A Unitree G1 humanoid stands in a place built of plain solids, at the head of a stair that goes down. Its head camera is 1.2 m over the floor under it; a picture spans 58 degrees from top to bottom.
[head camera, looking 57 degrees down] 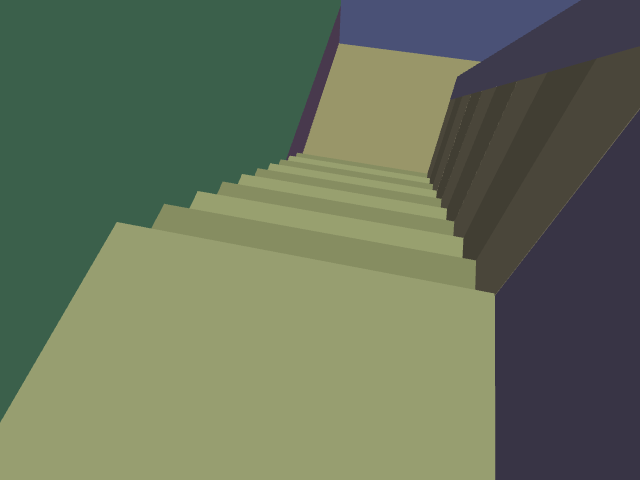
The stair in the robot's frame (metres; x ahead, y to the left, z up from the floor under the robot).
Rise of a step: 0.21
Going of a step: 0.24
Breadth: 1.25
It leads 12 degrees to the right of straight ahead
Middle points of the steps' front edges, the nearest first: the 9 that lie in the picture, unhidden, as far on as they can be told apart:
0.72 0.08 0.00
0.96 0.02 -0.20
1.19 -0.03 -0.41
1.43 -0.08 -0.62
1.67 -0.13 -0.82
1.91 -0.18 -1.03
2.14 -0.24 -1.23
2.38 -0.29 -1.44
2.62 -0.34 -1.65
